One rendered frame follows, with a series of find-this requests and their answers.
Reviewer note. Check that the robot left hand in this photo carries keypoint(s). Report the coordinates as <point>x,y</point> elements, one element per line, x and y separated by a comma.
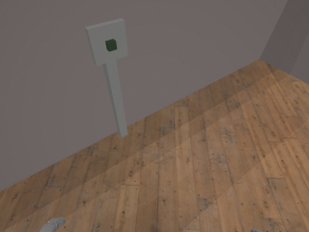
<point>53,224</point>

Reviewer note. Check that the panel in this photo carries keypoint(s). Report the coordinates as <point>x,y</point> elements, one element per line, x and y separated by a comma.
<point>97,36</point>

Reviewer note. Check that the button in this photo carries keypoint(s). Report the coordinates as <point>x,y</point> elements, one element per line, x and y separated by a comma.
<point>111,45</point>

